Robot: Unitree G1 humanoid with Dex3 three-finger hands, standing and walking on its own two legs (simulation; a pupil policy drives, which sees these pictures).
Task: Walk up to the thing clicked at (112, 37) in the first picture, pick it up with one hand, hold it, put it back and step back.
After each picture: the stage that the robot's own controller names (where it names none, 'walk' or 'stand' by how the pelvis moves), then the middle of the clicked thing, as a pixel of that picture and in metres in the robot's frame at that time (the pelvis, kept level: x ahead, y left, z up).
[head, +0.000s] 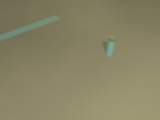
stand; (110, 46) +1.28 -0.31 -0.65
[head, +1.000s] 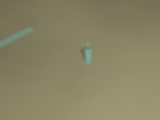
walk; (88, 53) +1.17 +0.04 -0.63
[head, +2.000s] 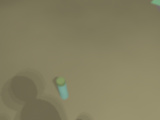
walk; (62, 88) +0.72 +0.21 -0.65
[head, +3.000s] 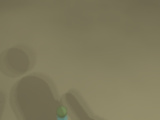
walk; (62, 118) +0.49 +0.14 -0.63
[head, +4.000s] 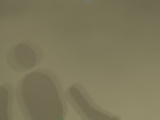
stand; out of the picture +0.43 +0.15 -0.65
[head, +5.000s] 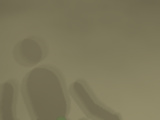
stand; out of the picture +0.43 +0.15 -0.66
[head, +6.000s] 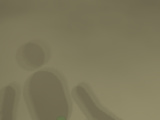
stand; out of the picture +0.43 +0.16 -0.66
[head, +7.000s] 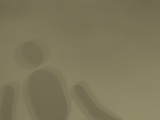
stand; out of the picture +0.42 +0.16 -0.66
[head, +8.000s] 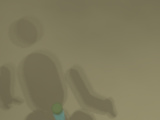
go down; (58, 113) +0.44 +0.16 -0.64
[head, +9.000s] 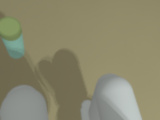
go down; (13, 41) +0.51 +0.19 -0.23
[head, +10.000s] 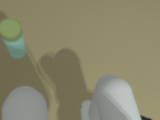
close in; (14, 41) +0.51 +0.19 -0.24
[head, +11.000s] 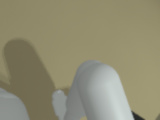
close in; out of the picture +0.50 +0.24 -0.17
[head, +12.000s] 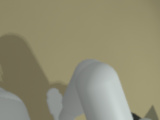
lift; out of the picture +0.48 +0.24 -0.17
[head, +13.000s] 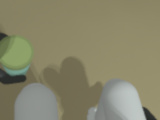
lift; (16, 62) +0.37 +0.21 -0.04
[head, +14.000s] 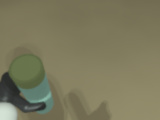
hold; (36, 89) +0.30 +0.14 +0.10
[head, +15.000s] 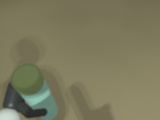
hold; (39, 97) +0.29 +0.15 +0.05
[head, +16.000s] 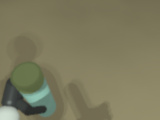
hold; (38, 94) +0.30 +0.15 +0.05
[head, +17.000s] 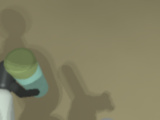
crouch; (31, 77) +0.36 +0.15 -0.01
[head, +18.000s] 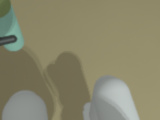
lower; (4, 24) +0.51 +0.17 -0.03
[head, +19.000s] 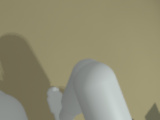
lower; out of the picture +0.47 +0.23 -0.17
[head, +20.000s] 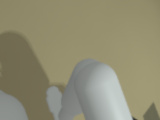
lower; out of the picture +0.47 +0.24 -0.18
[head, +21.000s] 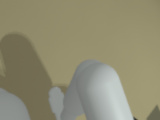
lower; out of the picture +0.46 +0.23 -0.17
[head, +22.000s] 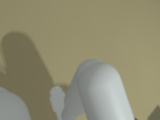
lower; out of the picture +0.45 +0.23 -0.18
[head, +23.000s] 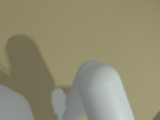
open; out of the picture +0.46 +0.21 -0.18
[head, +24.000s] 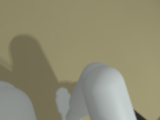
stand; out of the picture +0.46 +0.20 -0.18
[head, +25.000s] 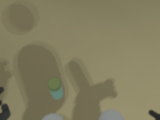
stand; (56, 89) +0.43 +0.13 -0.46
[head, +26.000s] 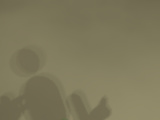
stand; out of the picture +0.40 +0.11 -0.59
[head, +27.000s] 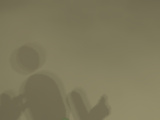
stand; out of the picture +0.40 +0.11 -0.60
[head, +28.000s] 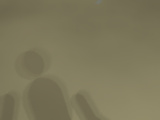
stand; out of the picture +0.41 +0.10 -0.65
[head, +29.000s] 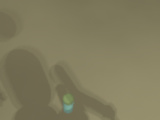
walk; (68, 104) +0.45 +0.05 -0.64
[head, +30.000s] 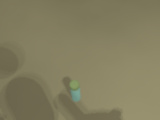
walk; (75, 91) +0.58 +0.08 -0.63
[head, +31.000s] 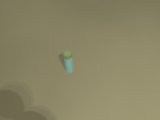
walk; (68, 62) +0.87 +0.14 -0.63
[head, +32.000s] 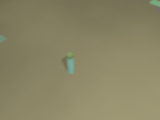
stand; (70, 63) +1.05 +0.14 -0.64
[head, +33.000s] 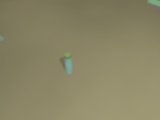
stand; (68, 63) +1.05 +0.14 -0.66
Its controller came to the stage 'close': yes
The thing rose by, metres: 0.69
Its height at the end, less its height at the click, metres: +0.00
